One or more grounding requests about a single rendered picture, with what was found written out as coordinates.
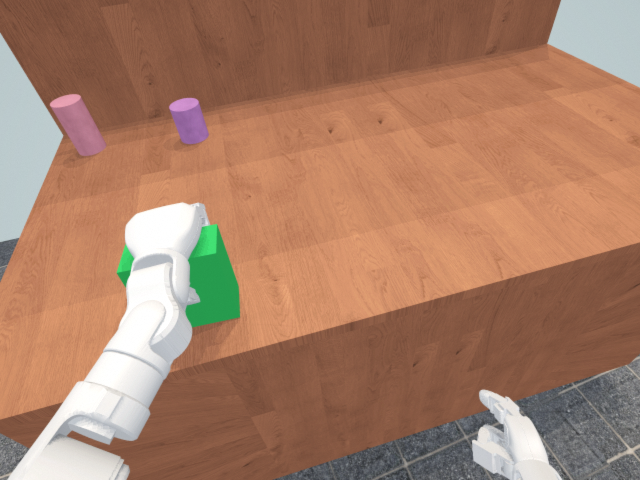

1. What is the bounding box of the right robot hand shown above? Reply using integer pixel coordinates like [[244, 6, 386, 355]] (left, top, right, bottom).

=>
[[472, 390, 549, 480]]

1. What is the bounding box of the sponge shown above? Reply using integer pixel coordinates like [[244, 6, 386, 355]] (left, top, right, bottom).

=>
[[117, 224, 240, 327]]

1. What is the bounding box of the left robot forearm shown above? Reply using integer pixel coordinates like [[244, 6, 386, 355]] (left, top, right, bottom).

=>
[[7, 248, 192, 480]]

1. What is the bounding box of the left robot upper arm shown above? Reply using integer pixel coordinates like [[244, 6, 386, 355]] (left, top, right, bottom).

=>
[[22, 433, 130, 480]]

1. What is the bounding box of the right robot forearm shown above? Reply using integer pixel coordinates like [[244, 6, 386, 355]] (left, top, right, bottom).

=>
[[512, 459, 562, 480]]

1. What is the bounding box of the table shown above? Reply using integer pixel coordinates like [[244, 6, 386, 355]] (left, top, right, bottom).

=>
[[0, 0, 640, 480]]

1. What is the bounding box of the left robot hand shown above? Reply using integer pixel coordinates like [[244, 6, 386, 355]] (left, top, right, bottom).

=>
[[125, 202, 210, 305]]

